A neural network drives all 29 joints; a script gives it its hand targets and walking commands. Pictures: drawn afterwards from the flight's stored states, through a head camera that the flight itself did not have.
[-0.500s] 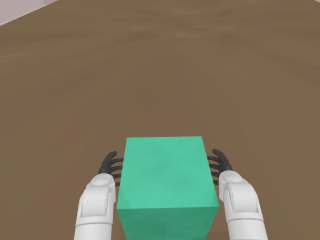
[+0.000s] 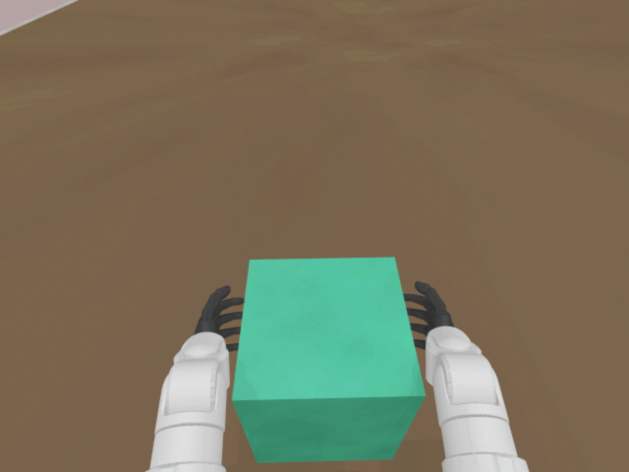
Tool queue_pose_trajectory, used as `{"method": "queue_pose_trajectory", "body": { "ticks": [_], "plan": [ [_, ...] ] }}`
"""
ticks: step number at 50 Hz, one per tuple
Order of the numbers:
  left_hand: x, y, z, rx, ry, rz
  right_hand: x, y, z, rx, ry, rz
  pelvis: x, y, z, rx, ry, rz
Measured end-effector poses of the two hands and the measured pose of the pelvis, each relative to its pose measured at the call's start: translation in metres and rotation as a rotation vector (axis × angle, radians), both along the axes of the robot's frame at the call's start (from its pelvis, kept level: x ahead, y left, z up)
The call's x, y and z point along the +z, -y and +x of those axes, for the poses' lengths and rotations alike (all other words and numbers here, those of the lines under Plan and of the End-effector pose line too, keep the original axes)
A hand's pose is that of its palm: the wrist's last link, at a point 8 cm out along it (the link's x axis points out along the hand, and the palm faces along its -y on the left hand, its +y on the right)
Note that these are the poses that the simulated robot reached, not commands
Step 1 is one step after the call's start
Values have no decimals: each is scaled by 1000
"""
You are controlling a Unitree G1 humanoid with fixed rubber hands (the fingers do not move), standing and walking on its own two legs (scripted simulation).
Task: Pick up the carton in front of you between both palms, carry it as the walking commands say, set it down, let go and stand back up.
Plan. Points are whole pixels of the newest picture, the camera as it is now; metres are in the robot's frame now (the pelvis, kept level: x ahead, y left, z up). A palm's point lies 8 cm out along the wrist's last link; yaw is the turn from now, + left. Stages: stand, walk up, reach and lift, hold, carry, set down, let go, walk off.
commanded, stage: carry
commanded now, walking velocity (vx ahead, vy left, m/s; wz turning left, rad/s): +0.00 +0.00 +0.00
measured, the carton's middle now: (323, 363) +0.31 +0.00 -0.05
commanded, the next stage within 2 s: hold in 0.18 s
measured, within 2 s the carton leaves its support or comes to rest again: neither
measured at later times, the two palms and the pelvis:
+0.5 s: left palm (208, 349) +0.27 +0.15 +0.05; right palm (447, 342) +0.28 -0.15 +0.05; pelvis -0.01 +0.00 +0.01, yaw +0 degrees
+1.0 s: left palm (225, 331) +0.33 +0.14 +0.01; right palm (436, 333) +0.31 -0.16 +0.01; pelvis -0.03 +0.00 -0.01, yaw -1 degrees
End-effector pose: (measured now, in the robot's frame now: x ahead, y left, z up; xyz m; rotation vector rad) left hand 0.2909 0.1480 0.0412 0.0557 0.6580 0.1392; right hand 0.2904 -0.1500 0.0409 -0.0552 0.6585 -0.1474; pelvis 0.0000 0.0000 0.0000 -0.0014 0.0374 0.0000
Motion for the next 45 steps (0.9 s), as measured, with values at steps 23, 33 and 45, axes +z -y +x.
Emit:
{"method": "queue_pose_trajectory", "body": {
  "ticks": [23, 33, 45],
  "plan": [
    [9, 2, -15, -6, -6, -8, 10, 3, -14, 17, -8, -3, 9, 4, -9, 2, 164, 2],
    [15, 4, -19, -8, 1, -17, 15, 6, -19, 9, -1, 12, 7, 5, -18, -3, 195, 2],
    [1, 9, 14, 6, -13, -38, 2, 7, 7, -51, -15, 30, -2, 4, -24, -17, 174, -1]
  ]
}}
